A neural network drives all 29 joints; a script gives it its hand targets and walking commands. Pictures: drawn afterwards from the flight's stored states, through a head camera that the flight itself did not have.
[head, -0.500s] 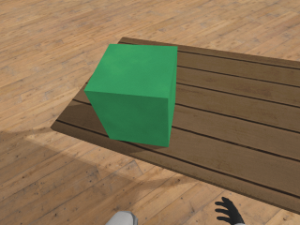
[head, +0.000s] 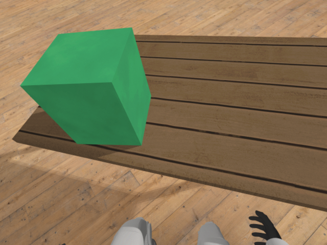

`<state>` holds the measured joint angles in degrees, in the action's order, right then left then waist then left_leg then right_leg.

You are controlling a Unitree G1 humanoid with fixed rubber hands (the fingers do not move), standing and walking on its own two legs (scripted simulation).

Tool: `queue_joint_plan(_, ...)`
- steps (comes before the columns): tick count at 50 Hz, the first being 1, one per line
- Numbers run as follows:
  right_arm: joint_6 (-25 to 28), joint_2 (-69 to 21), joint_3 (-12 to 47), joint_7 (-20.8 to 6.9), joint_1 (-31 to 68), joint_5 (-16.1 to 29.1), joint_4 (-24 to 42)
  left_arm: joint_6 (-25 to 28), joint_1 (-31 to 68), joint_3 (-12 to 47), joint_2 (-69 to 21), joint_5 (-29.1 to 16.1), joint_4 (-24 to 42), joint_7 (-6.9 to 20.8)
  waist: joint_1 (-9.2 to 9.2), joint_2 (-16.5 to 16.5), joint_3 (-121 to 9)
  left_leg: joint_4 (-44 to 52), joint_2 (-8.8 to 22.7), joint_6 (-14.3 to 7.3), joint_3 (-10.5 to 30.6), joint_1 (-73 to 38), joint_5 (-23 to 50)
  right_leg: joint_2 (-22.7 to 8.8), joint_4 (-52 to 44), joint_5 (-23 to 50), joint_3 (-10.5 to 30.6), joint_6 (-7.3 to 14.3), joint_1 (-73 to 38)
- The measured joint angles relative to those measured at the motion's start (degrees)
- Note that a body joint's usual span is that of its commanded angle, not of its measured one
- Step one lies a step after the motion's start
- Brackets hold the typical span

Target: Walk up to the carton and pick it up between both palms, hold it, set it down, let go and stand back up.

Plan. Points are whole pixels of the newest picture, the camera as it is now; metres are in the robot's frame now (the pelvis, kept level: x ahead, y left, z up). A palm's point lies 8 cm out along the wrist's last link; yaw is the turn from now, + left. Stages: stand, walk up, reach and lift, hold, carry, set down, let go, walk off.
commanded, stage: walk up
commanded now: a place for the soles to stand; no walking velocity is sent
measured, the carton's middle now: (101, 92) +0.47 +0.20 +0.09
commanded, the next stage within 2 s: none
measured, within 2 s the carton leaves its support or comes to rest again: neither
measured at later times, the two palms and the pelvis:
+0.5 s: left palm (44, 224) +0.15 +0.35 -0.07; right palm out of the picture +0.06 -0.13 -0.08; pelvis +0.01 +0.11 +0.03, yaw -6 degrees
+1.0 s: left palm (90, 199) +0.21 +0.22 -0.04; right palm out of the picture +0.04 -0.18 -0.07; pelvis +0.03 +0.06 +0.05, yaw -2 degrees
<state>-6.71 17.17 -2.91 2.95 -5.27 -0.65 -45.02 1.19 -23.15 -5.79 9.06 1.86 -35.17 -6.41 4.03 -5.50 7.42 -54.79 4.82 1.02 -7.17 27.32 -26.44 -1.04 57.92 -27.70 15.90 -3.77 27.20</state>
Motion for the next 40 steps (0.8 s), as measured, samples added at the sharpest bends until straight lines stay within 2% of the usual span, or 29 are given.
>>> queue_joint_plan(1,-0.47,0.17,0.32,-0.67,1.21,-0.75,0.38,-0.29,-0.34,0.25,-0.17,0.23,0.12,0.79,-0.02,-0.43,-0.50,-5.42,-0.51,-0.10,2.52,2.66,-6.66,1.23,3.33,-2.48,-0.81,0.22,1.73)
queue_joint_plan(2,-0.77,0.70,0.51,-1.42,2.08,-1.41,1.40,-0.93,-0.50,0.93,-1.03,0.21,-0.46,1.46,-0.02,-0.91,-0.88,-10.08,-2.26,-0.10,4.89,4.87,-9.78,2.12,5.53,-3.61,-0.93,-0.05,3.13)
queue_joint_plan(4,-0.32,2.26,0.65,-2.17,3.86,-2.32,3.66,-2.40,-0.59,2.93,-4.16,-0.15,-1.93,2.30,-0.72,-2.73,-0.81,-17.34,-5.74,0.36,7.41,7.73,-8.90,3.24,4.51,-2.18,-0.36,-1.12,3.62)
queue_joint_plan(6,0.24,2.90,0.53,-1.97,4.68,-2.32,5.16,-3.23,-0.41,4.58,-6.64,0.04,-2.36,2.49,-1.91,-3.61,-0.78,-22.61,-7.65,1.13,7.10,9.68,-5.74,3.33,0.91,0.51,0.47,-1.81,3.09)
queue_joint_plan(10,-0.38,2.74,0.05,-2.11,2.07,-1.98,5.36,-1.86,1.96,3.95,-7.15,0.43,-1.27,1.66,-2.23,-2.87,-1.41,-26.48,-7.54,2.16,6.56,9.69,-3.16,2.41,-6.43,4.16,1.51,-2.17,0.86)
queue_joint_plan(13,-1.08,1.88,0.15,-2.84,-0.61,-1.75,5.08,-0.33,3.80,3.52,-5.59,0.72,-0.08,1.45,-2.11,-1.46,-2.41,-20.52,-5.70,2.13,7.21,7.14,-4.36,1.25,-10.74,5.99,2.45,-2.88,-0.56)
queue_joint_plan(16,-0.28,0.64,0.40,-3.84,-3.16,-1.34,5.37,-0.13,5.58,3.03,-3.50,1.21,0.67,1.58,-2.10,0.07,-3.41,-6.58,-3.41,1.27,7.81,2.50,-5.88,0.10,-13.20,6.74,3.52,-4.30,-1.41)
queue_joint_plan(18,1.22,-0.47,0.41,-4.42,-4.97,-0.78,5.91,-0.89,6.74,2.69,-1.64,1.39,0.63,2.17,-2.75,1.27,-3.99,5.86,-2.36,0.60,7.24,-2.30,-0.21,-0.50,-12.58,5.98,4.21,-5.12,-1.39)
queue_joint_plan(19,2.23,-1.57,0.29,-4.48,-5.67,-0.70,5.86,-1.41,7.63,2.38,-0.34,1.57,-0.02,2.61,-3.21,3.00,-3.62,6.73,-3.23,0.96,6.14,-3.05,3.18,-1.19,-10.78,4.75,5.21,-3.75,-1.21)
queue_joint_plan(20,3.06,-2.70,0.38,-4.37,-6.72,-0.90,5.77,-2.08,8.31,2.00,0.70,1.46,-1.00,3.09,-3.50,4.12,-3.70,5.31,-3.60,0.77,5.32,-2.98,3.12,-0.53,-8.11,1.26,6.09,-2.47,-0.74)
queue_joint_plan(21,3.60,-3.72,0.56,-4.16,-8.02,-1.03,5.50,-2.74,8.73,1.77,1.48,1.20,-1.85,3.28,-3.95,4.44,-4.14,4.22,-3.40,0.33,5.14,-2.91,2.09,0.76,-4.73,-2.54,5.03,-1.70,0.04)
queue_joint_plan(23,4.19,-6.08,1.07,-3.53,-10.43,-1.17,4.44,-3.13,9.36,1.48,3.08,0.80,-3.08,3.29,-4.66,5.57,-4.50,5.44,-3.12,-0.53,4.91,-4.43,1.37,2.79,1.77,-5.31,0.93,-0.88,1.46)
queue_joint_plan(27,5.52,-9.48,1.81,-2.89,-14.25,-1.52,3.35,-2.70,9.89,1.72,4.48,0.73,-5.06,3.79,-5.28,7.87,-4.38,12.81,-3.22,-1.33,3.72,-8.73,4.49,3.62,5.50,-3.11,-7.90,0.34,2.52)
queue_joint_plan(30,6.95,-11.00,1.65,-2.31,-16.20,-1.40,3.33,-3.40,9.93,2.27,4.04,1.16,-6.20,4.33,-6.03,8.63,-4.55,17.92,-3.44,-1.84,3.31,-11.00,6.84,3.15,4.87,-1.65,-12.65,0.98,1.89)
queue_joint_plan(34,8.89,-12.31,1.09,-0.90,-17.85,-1.52,3.76,-4.96,11.48,3.04,2.77,1.68,-7.13,4.96,-7.18,9.27,-4.47,22.73,-3.47,-1.79,3.48,-12.73,9.21,1.66,0.95,-0.54,-16.14,1.39,0.84)
queue_joint_plan(40,9.66,-12.73,0.20,0.11,-19.64,-1.77,3.86,-5.48,16.80,4.28,0.36,1.12,-7.10,5.90,-8.59,9.52,-3.88,24.91,-3.05,-0.60,4.82,-13.56,10.32,-0.80,-8.28,1.58,-17.89,2.09,-0.88)
